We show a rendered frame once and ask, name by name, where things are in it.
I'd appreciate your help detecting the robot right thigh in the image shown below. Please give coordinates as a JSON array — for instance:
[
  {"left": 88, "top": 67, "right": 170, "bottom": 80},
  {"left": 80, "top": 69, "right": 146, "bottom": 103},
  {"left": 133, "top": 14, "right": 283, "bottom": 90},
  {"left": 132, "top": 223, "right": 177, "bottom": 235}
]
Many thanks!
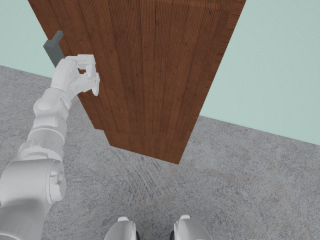
[{"left": 174, "top": 218, "right": 213, "bottom": 240}]

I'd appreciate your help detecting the cupboard door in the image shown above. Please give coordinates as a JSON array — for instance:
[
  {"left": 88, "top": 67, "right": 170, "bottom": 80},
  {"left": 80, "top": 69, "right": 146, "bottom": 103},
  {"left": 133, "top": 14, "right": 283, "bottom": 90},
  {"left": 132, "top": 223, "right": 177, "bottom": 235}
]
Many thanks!
[{"left": 28, "top": 0, "right": 231, "bottom": 142}]

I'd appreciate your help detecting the robot thigh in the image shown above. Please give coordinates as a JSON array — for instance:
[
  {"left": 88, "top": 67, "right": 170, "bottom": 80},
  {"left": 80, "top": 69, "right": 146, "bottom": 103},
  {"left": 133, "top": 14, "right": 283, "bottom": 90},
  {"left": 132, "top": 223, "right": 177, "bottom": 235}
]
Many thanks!
[
  {"left": 174, "top": 218, "right": 213, "bottom": 240},
  {"left": 104, "top": 220, "right": 137, "bottom": 240}
]

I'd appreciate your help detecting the left robot forearm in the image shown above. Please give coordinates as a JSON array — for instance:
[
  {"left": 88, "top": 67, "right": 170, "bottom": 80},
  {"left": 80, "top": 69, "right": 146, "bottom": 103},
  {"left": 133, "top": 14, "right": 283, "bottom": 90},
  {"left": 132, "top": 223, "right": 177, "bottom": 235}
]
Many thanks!
[{"left": 0, "top": 87, "right": 72, "bottom": 204}]

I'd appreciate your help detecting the robot left thigh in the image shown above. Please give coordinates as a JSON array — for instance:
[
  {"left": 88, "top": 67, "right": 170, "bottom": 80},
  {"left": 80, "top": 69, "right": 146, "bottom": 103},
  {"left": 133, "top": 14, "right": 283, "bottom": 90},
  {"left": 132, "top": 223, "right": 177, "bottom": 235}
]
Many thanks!
[{"left": 104, "top": 220, "right": 137, "bottom": 240}]

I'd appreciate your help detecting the robot left hand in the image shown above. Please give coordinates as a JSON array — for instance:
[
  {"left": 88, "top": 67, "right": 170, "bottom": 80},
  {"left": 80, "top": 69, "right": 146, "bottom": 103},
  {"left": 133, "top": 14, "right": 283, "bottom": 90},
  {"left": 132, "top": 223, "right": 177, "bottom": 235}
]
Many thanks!
[{"left": 50, "top": 54, "right": 100, "bottom": 100}]

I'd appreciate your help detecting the robot left upper arm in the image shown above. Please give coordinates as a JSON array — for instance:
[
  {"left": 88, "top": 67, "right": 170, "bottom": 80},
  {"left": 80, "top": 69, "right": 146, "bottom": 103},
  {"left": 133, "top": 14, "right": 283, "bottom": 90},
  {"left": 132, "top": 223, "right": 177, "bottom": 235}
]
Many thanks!
[{"left": 0, "top": 158, "right": 67, "bottom": 240}]

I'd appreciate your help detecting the handle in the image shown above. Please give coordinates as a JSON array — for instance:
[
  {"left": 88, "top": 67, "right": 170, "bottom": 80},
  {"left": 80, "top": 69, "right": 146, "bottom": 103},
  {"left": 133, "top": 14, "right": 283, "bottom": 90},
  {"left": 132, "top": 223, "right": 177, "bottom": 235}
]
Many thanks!
[{"left": 43, "top": 30, "right": 65, "bottom": 68}]

